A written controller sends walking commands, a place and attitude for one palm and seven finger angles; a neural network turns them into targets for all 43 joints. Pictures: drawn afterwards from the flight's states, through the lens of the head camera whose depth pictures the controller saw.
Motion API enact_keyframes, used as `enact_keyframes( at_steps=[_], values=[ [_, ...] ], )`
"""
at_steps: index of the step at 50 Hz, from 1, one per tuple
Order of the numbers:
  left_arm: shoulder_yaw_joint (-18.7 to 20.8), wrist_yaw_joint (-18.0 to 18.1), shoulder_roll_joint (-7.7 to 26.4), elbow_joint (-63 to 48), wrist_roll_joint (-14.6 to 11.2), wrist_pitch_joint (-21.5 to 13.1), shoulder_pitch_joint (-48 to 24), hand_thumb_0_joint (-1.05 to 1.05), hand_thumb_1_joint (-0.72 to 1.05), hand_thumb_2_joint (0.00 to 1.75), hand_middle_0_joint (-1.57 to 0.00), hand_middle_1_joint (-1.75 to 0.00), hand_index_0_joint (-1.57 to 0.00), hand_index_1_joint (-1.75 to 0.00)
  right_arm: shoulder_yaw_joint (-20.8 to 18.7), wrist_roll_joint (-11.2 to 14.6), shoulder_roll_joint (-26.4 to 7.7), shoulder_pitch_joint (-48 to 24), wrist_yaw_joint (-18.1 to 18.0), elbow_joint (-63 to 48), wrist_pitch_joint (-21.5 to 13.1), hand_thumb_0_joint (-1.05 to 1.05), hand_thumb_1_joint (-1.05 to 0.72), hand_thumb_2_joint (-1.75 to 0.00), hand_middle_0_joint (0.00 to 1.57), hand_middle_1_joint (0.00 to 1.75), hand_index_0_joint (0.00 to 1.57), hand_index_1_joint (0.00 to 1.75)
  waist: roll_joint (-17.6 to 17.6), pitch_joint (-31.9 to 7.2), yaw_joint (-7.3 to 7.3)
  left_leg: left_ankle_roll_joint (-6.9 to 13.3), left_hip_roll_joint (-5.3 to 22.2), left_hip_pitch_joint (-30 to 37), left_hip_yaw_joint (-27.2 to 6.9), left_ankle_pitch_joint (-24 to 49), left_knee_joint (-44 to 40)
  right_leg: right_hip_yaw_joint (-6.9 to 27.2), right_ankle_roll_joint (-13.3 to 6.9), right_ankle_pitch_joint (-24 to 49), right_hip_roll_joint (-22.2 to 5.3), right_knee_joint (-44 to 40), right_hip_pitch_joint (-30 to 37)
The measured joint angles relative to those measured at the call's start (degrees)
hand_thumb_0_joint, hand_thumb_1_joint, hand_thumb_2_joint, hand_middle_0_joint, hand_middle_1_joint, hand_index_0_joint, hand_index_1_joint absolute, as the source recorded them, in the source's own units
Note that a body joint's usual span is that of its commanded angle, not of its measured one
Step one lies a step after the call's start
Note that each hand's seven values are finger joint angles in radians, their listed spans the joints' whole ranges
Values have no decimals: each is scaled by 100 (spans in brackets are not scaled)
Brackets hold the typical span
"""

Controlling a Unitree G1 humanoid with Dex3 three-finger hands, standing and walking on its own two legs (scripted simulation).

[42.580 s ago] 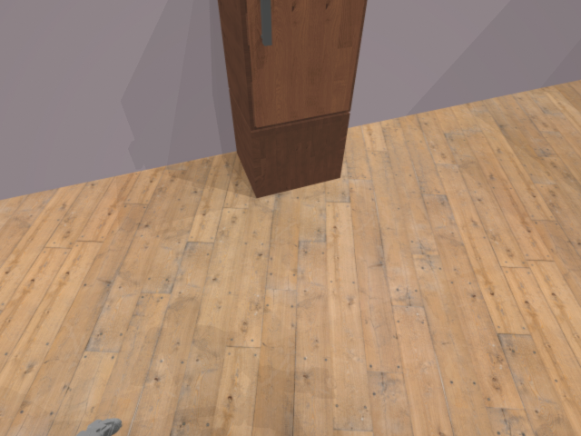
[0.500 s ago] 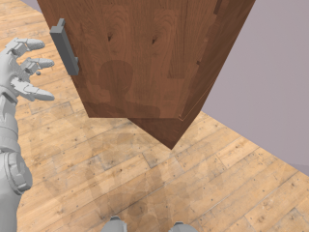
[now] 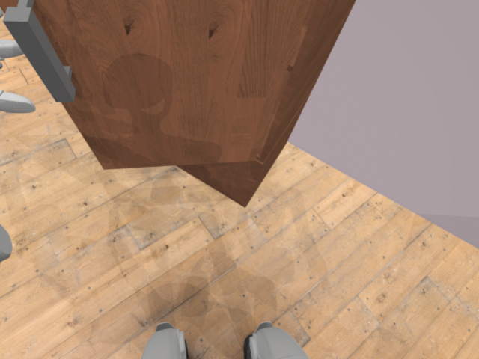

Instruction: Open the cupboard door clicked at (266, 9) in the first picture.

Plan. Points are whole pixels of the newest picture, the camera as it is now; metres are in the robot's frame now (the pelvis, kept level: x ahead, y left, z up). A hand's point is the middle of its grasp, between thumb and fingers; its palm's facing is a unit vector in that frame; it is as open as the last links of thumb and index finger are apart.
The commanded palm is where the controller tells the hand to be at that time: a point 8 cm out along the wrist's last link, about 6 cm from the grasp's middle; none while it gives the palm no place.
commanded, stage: move the hooked fingers beside the handle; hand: left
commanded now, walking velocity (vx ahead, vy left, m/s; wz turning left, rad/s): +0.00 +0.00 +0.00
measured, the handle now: (47, 50) +0.56 +0.23 +0.12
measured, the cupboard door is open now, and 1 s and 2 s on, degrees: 39 39 39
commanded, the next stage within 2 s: slide the fingers in behind the handle in 1.26 s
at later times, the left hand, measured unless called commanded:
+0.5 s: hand out of the picture +0.49 +0.28 +0.12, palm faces +0.03 -1.00 +0.03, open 14.0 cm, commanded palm +0.48 +0.32 +0.12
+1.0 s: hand out of the picture +0.51 +0.28 +0.13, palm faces +0.05 -1.00 +0.01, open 14.0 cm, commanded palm +0.49 +0.32 +0.12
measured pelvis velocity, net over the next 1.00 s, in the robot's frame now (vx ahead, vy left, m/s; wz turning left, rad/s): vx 0.00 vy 0.00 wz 0.00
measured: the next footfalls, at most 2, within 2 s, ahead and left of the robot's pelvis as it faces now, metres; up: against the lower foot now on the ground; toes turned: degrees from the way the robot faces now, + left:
none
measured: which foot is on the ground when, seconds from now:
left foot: down 0.00-1.00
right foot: down 0.00-1.00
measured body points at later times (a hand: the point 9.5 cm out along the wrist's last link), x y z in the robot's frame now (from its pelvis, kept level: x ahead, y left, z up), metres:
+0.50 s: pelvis +0.01 +0.00 +0.00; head +0.11 +0.03 +0.44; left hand +0.48 +0.33 +0.12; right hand +0.04 -0.27 -0.10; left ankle +0.02 +0.12 -0.69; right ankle -0.02 -0.14 -0.69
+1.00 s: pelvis +0.00 +0.00 +0.00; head +0.13 +0.02 +0.43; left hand +0.50 +0.34 +0.13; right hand -0.03 -0.28 -0.10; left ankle +0.02 +0.12 -0.69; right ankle -0.02 -0.14 -0.69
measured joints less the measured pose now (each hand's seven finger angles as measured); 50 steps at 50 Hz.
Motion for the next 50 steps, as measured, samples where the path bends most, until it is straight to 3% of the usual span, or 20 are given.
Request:
enact_keyframes(
  at_steps=[10,21,26,33,42,50],
  values=[
    [130,16,-407,-529,-105,117,776,-1,-50,30,-30,-120,-30,-120,-46,-3,86,41,154,-134,197,1,-90,-90,20,30,21,30,26,-188,145,31,1,297,66,-130,-66,61,37,-56,-4,-156,313],
    [-327,57,-709,-469,-274,49,691,-1,-50,30,-29,-120,-30,-120,-58,36,70,-337,159,-129,169,1,-90,-90,20,30,21,30,23,-200,319,23,-80,427,-59,-127,-33,-66,29,-115,-65,-115,507],
    [-284,119,-584,-120,-161,85,449,-1,-50,30,-30,-120,-30,-120,8,54,23,-512,96,-215,103,1,-90,-90,20,30,21,30,-15,-102,238,12,-88,304,-90,-75,22,-91,12,-112,-71,5,366],
    [-203,164,-384,-187,-89,-187,193,-1,-50,30,-30,-120,-30,-120,6,31,-3,-457,56,-122,31,0,-91,-90,20,30,21,30,-27,-11,161,-27,-45,67,-137,-42,132,-121,-27,-95,-23,136,125],
    [-196,21,-118,194,-38,190,45,-1,-50,30,-30,-120,-30,-120,49,60,-40,-110,14,-53,116,1,-91,-90,20,30,20,30,63,-51,34,-31,-9,25,-117,-27,104,-95,-35,-67,12,109,63],
    [163,37,42,44,-9,-74,188,-1,-50,30,-30,-120,-30,-120,43,44,5,-2,41,-49,144,1,-90,-90,20,30,21,30,31,-23,-24,-35,51,-52,-71,-56,153,-38,-37,-55,64,136,-37]
  ],
)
